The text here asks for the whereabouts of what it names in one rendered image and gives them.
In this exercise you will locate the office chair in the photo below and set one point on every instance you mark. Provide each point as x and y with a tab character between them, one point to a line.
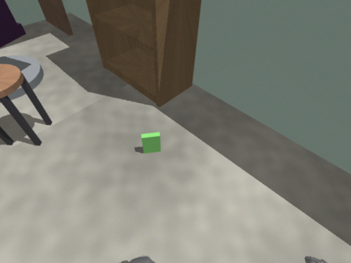
10	30

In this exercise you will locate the stool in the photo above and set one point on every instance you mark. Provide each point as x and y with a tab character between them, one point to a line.
11	79

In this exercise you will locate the bookshelf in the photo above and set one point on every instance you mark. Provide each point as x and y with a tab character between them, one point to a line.
150	44

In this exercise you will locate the carton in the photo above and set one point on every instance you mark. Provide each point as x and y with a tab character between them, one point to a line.
151	142

